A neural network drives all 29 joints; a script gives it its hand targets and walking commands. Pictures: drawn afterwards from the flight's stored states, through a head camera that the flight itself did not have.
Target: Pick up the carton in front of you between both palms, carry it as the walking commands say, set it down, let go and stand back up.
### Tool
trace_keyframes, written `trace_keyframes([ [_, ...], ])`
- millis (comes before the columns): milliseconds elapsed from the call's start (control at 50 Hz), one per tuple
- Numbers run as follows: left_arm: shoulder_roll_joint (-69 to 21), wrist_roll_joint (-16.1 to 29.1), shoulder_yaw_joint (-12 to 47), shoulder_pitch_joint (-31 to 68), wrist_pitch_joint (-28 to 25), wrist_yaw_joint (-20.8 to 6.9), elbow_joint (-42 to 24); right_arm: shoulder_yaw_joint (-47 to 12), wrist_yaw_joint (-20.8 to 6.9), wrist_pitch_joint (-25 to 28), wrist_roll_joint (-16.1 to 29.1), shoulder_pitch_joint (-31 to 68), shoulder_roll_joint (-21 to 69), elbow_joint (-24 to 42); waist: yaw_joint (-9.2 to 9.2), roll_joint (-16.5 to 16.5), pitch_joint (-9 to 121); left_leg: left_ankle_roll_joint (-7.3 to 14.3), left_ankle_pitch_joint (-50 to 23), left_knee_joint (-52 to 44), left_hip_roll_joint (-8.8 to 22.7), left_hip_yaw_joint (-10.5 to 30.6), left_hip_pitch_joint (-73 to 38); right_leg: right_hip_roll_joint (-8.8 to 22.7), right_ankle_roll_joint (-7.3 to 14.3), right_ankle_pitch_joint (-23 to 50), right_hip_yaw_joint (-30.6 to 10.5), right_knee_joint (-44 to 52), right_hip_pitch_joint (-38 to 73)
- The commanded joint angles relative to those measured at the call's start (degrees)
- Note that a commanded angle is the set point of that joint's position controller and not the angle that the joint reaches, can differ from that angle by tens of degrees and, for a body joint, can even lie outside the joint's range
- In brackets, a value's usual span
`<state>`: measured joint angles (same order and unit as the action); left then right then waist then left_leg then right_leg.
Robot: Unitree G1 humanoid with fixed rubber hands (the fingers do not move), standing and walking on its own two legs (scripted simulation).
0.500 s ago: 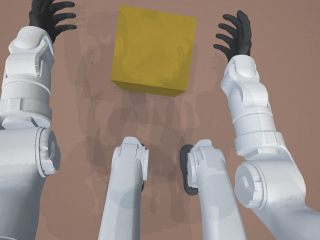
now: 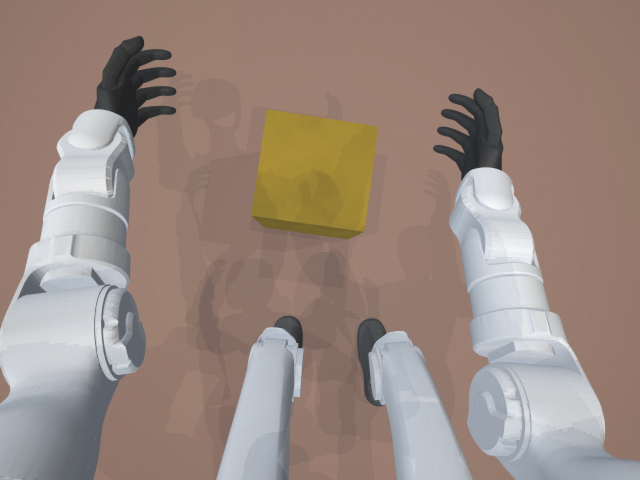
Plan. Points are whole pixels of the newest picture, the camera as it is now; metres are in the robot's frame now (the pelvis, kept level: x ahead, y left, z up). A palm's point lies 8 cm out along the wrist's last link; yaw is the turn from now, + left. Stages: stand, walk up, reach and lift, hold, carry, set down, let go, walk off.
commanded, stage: let go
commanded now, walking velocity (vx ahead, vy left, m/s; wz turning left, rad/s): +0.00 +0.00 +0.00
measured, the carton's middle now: (313, 183) +0.52 +0.04 -0.51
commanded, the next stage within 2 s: stand in 1.26 s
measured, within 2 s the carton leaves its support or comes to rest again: neither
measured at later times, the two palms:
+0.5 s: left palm (68, 248) +0.35 +0.24 +0.01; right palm (633, 282) +0.34 -0.22 +0.01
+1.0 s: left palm (47, 434) +0.24 +0.20 +0.07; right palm out of the picture +0.27 -0.26 +0.07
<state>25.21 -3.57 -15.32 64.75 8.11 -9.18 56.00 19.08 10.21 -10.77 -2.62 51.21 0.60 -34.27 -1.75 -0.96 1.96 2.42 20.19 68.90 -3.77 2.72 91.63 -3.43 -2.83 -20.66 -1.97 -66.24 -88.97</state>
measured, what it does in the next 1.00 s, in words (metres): rises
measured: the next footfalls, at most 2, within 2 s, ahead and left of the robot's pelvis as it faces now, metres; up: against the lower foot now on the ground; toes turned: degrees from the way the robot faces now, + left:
none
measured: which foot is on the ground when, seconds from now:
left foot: down 0.00-1.00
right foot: down 0.00-1.00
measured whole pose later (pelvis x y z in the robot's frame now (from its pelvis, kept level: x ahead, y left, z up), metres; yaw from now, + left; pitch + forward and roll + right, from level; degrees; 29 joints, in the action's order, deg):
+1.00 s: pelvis +0.09 -0.04 +0.14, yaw +3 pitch -3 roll +1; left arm 12.3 0.2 -2.7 -12.9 6.1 -4.6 25.6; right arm 1.7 -3.5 -6.3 0.1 -12.7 -12.4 -24.5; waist -0.2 -0.2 -4.0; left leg 0.0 14.8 24.3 -2.0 3.6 6.6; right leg -2.6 1.9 -16.4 -2.8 -25.7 -6.4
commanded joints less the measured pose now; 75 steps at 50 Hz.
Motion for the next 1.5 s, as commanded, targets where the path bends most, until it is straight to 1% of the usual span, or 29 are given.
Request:
trace_keyframes([
  [0, 5.98, -1.93, -2.10, 7.32, -1.34, 1.02, -6.43, -0.82, -1.07, 1.79, -1.65, 3.73, -3.36, 5.80, 1.97, 8.07, 55.28, -2.89, -26.85, -9.44, 1.52, 1.47, -52.69, -1.82, -1.79, 10.72, 5.83, 6.96, 16.18],
  [60, 3.51, -3.04, -2.46, -0.45, -1.62, 2.91, -9.66, -2.34, -2.65, 2.82, -3.28, -3.60, -4.83, 6.49, 1.95, 8.14, 56.88, -3.31, -32.03, -12.14, 1.73, 2.30, -60.82, -1.71, -1.26, 11.75, 5.92, 10.05, 18.25],
  [100, 1.63, -2.78, -2.03, -6.67, -2.10, 4.18, -12.87, -3.95, -3.98, 3.65, -4.12, -9.18, -6.21, 7.25, 1.74, 7.69, 56.66, -3.43, -34.95, -13.81, 1.99, 2.87, -65.04, -1.50, -0.72, 12.23, 5.69, 11.98, 20.40],
  [140, 0.03, -2.04, -1.36, -12.06, -2.84, 5.10, -16.19, -5.45, -5.31, 4.53, -4.33, -13.62, -7.66, 8.41, 1.55, 7.07, 54.82, -3.50, -36.28, -15.74, 2.16, 3.19, -67.47, -1.23, -0.22, 12.57, 5.31, 13.93, 23.06],
  [180, -1.05, -0.95, -0.46, -16.30, -3.71, 5.60, -19.30, -6.94, -6.47, 5.36, -3.86, -17.02, -8.86, 9.60, 1.38, 6.47, 51.75, -3.52, -35.48, -17.98, 2.20, 3.14, -68.07, -0.89, 0.18, 12.95, 4.73, 15.92, 26.67],
  [240, -2.13, 1.00, 1.20, -22.28, -5.17, 5.58, -22.36, -9.04, -7.96, 6.62, -2.22, -22.35, -9.92, 10.04, 1.01, 5.61, 46.49, -3.39, -32.58, -21.29, 2.22, 2.56, -66.81, -0.25, 0.58, 14.46, 3.64, 18.74, 33.50],
  [340, -3.66, 2.55, 3.26, -34.86, -7.38, 5.46, -23.23, -11.23, -9.83, 8.76, 0.37, -33.52, -10.90, 8.15, 0.57, 4.83, 38.70, -3.14, -29.89, -25.66, 2.41, 1.75, -66.42, 0.63, 0.78, 18.02, 2.15, 22.99, 43.82],
  [440, -4.76, 3.15, 4.66, -47.66, -9.13, 5.85, -23.95, -13.18, -10.89, 10.65, 1.95, -44.14, -12.64, 8.28, 0.59, 3.82, 31.83, -2.81, -29.52, -29.75, 2.47, 1.48, -69.18, 1.29, 0.79, 21.58, 0.94, 27.40, 53.35],
  [600, -6.05, 3.94, 7.07, -64.08, -10.74, 6.31, -28.14, -15.53, -12.00, 12.14, 3.39, -57.40, -15.15, 13.13, 0.46, 0.62, 20.22, -2.28, -26.77, -38.16, 1.93, 0.42, -76.17, 2.18, 0.67, 28.07, -0.74, 35.12, 70.48],
  [640, -6.34, 4.00, 7.78, -67.41, -10.69, 6.37, -29.35, -15.93, -12.26, 12.06, 3.80, -59.75, -15.71, 13.91, 0.65, 0.37, 16.82, -2.35, -25.91, -40.43, 1.79, 0.03, -78.17, 2.24, 0.72, 29.00, -1.02, 37.23, 73.94],
  [700, -6.99, 3.90, 8.87, -71.77, -9.91, 6.36, -31.19, -16.42, -12.71, 11.44, 4.30, -61.90, -16.50, 14.69, 1.28, 1.01, 11.62, -2.69, -24.37, -43.40, 1.63, -0.46, -81.20, 2.18, 0.88, 28.15, -1.11, 40.33, 77.41],
  [760, -7.22, 3.72, 9.78, -74.36, -8.46, 6.09, -32.79, -16.56, -13.13, 10.33, 4.32, -62.77, -17.20, 15.07, 1.73, 1.19, 6.32, -2.89, -21.69, -45.63, 1.46, -0.85, -83.56, 2.09, 1.05, 25.00, -1.05, 42.99, 79.02],
  [820, -7.34, 3.77, 10.46, -75.05, -6.45, 5.57, -34.15, -16.48, -13.47, 8.64, 3.92, -62.62, -17.57, 15.23, 1.78, 0.68, 1.32, -2.83, -17.44, -46.90, 1.41, -1.23, -85.12, 2.26, 1.28, 20.13, -0.92, 44.85, 79.34],
  [880, -7.27, 3.83, 10.88, -74.83, -4.30, 4.96, -35.26, -16.19, -13.70, 6.70, 3.24, -62.05, -17.72, 15.21, 1.61, -0.40, -2.67, -2.72, -13.60, -47.31, 1.38, -1.57, -86.37, 2.64, 1.55, 15.64, -0.76, 45.97, 79.03],
  [940, -7.09, 3.80, 10.95, -74.27, -2.53, 4.54, -36.01, -15.87, -13.70, 5.00, 2.58, -61.96, -17.64, 15.10, 1.22, -1.69, -5.12, -2.68, -11.89, -47.05, 1.24, -1.84, -87.77, 3.07, 1.74, 13.47, -0.68, 46.42, 78.60],
  [1000, -7.08, 3.55, 10.87, -73.90, -1.28, 4.38, -36.51, -15.55, -13.64, 3.76, 2.13, -61.85, -17.49, 14.95, 0.96, -1.96, -6.22, -2.74, -11.69, -46.58, 1.14, -1.92, -88.77, 3.36, 1.96, 13.04, -0.69, 46.23, 78.71],
  [1140, -7.38, 2.62, 10.78, -74.46, -0.30, 4.62, -37.30, -15.16, -13.75, 2.81, 1.96, -61.28, -17.44, 15.50, 1.49, 0.05, -5.64, -2.92, -14.03, -46.30, 1.19, -1.70, -88.73, 2.91, 2.15, 15.80, -0.56, 45.04, 81.86],
  [1160, -6.90, 3.03, 10.23, -77.81, -2.23, 5.67, -33.82, -15.78, -12.24, -0.22, 0.49, -59.74, -17.38, 19.06, 3.18, -1.93, -2.81, -2.45, -16.54, -44.58, 1.19, -1.63, -90.09, 1.47, 1.24, 16.22, 0.33, 43.08, 82.50],
  [1180, -7.18, 3.30, 10.91, -76.95, -2.67, 6.11, -34.77, -16.30, -11.57, -0.91, 1.13, -60.91, -17.70, 18.71, 2.36, -0.23, -3.40, -2.62, -16.89, -44.35, 1.09, -1.72, -89.41, 1.74, 1.52, 16.46, 0.01, 42.65, 82.17],
  [1240, -7.31, 3.62, 11.60, -75.33, -2.92, 6.51, -36.17, -16.94, -10.69, -1.71, 1.35, -60.47, -17.38, 18.74, 2.05, 0.88, -4.20, -2.87, -16.77, -44.48, 1.24, -1.33, -89.35, 1.71, 1.74, 15.50, 0.02, 42.33, 80.08],
  [1260, -5.35, -0.25, 11.66, -79.12, -5.95, 9.28, -28.49, -15.65, -9.64, 6.98, 0.88, -66.94, -22.68, 7.35, 2.19, 8.68, -6.65, -4.18, 6.43, -49.14, 7.34, 3.61, -75.26, 6.77, 1.96, -4.95, -1.34, 43.05, 75.41],
  [1280, -3.41, -0.52, 11.27, -80.07, -7.40, 10.37, -28.38, -15.42, -8.83, 10.00, -0.17, -66.95, -23.28, 6.84, 2.44, 8.25, -10.31, -3.43, 12.99, -50.80, 8.31, 6.23, -71.79, 7.02, 2.22, -6.90, -2.93, 42.92, 74.19],
  [1300, -3.93, -0.15, 11.73, -79.25, -8.63, 10.47, -27.28, -15.81, -8.80, 11.90, -0.23, -65.47, -21.96, 5.99, 2.43, 6.29, -9.94, -2.91, 12.45, -50.24, 8.38, 7.33, -69.24, 7.27, 2.40, -5.41, -3.54, 42.23, 73.81],
  [1320, -4.54, 0.39, 12.07, -79.42, -9.78, 10.38, -26.44, -16.31, -8.90, 13.27, 0.01, -64.92, -20.97, 4.94, 2.73, 4.28, -7.63, -2.54, 8.90, -48.92, 8.30, 7.67, -69.61, 7.89, 2.58, -3.49, -4.35, 42.06, 74.15],
  [1360, -5.17, 1.23, 12.45, -79.01, -11.52, 10.10, -25.22, -16.75, -9.57, 15.12, 0.33, -64.52, -20.63, 2.67, 2.35, 1.14, -0.42, -2.00, -2.54, -45.29, 8.11, 7.30, -74.29, 8.78, 3.01, 1.69, -5.15, 41.12, 74.80],
  [1400, -5.31, 1.54, 12.75, -78.90, -12.50, 10.08, -24.36, -16.93, -9.89, 16.15, 0.71, -65.34, -21.04, 0.41, 2.02, 1.26, 3.97, -1.63, -13.22, -43.02, 8.50, 7.68, -76.99, 8.85, 3.18, 9.67, -4.77, 39.38, 76.24],
  [1420, -5.00, 1.68, 12.83, -79.50, -12.63, 10.16, -23.77, -17.00, -9.86, 16.32, 0.78, -65.98, -21.41, -0.67, 2.03, 1.18, 4.96, -1.52, -16.64, -42.22, 8.49, 7.72, -77.45, 8.81, 3.16, 12.93, -4.41, 38.57, 76.83],
  [1440, -4.68, 1.86, 12.92, -80.36, -12.60, 10.25, -23.19, -17.07, -9.75, 16.31, 0.81, -66.65, -21.72, -1.67, 2.08, 0.90, 5.32, -1.42, -18.92, -41.56, 8.36, 7.66, -77.47, 8.78, 3.16, 15.45, -4.10, 37.91, 77.21],
  [1480, -4.31, 2.21, 13.21, -81.99, -12.27, 10.42, -22.41, -17.25, -9.53, 16.01, 0.90, -67.95, -22.08, -3.35, 2.15, 0.15, 5.16, -1.29, -21.07, -40.54, 7.93, 7.33, -76.89, 8.81, 3.17, 18.88, -3.56, 36.93, 77.54],
])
